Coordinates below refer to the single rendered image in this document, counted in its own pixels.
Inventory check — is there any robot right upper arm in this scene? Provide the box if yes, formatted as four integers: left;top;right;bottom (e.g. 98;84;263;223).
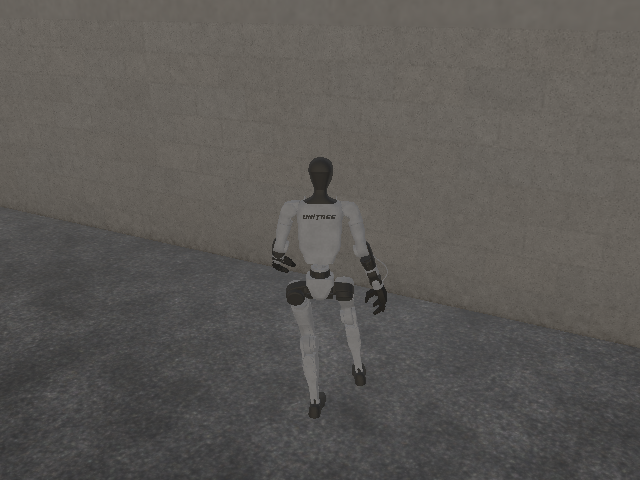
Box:
341;201;369;258

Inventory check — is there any robot left hand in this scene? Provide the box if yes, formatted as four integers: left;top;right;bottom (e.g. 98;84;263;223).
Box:
272;256;296;273

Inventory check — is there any robot left forearm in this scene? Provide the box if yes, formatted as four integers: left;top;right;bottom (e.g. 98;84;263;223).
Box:
272;238;285;264

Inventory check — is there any robot right hand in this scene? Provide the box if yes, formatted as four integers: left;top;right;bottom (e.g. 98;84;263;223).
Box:
365;285;387;315

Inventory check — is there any robot left upper arm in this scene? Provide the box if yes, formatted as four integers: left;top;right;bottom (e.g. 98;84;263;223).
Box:
273;200;300;253

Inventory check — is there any robot right forearm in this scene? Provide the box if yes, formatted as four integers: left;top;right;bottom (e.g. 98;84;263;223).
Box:
360;241;384;290

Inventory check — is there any robot torso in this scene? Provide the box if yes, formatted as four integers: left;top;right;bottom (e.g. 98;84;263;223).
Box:
297;196;344;300

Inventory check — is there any right robot shin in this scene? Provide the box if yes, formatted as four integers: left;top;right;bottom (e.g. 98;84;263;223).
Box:
345;307;363;373

